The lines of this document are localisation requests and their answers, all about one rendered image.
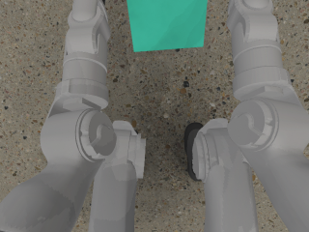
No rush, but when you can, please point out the robot left forearm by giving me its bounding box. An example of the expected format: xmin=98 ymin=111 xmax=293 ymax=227
xmin=45 ymin=0 xmax=111 ymax=121

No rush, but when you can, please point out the right robot thigh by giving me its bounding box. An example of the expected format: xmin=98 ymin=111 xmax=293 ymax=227
xmin=192 ymin=128 xmax=259 ymax=232

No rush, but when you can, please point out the left robot upper arm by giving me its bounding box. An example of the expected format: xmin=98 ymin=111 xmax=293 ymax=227
xmin=0 ymin=108 xmax=117 ymax=232

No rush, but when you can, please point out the carton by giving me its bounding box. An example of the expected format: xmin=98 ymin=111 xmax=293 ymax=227
xmin=126 ymin=0 xmax=208 ymax=52

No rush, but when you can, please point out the robot left shin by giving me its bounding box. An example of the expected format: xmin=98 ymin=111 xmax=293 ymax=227
xmin=104 ymin=120 xmax=138 ymax=160

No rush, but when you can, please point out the right robot upper arm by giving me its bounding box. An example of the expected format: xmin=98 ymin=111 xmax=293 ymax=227
xmin=227 ymin=97 xmax=309 ymax=232

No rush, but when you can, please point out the robot right forearm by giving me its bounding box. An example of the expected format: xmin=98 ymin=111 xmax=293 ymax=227
xmin=226 ymin=0 xmax=304 ymax=108

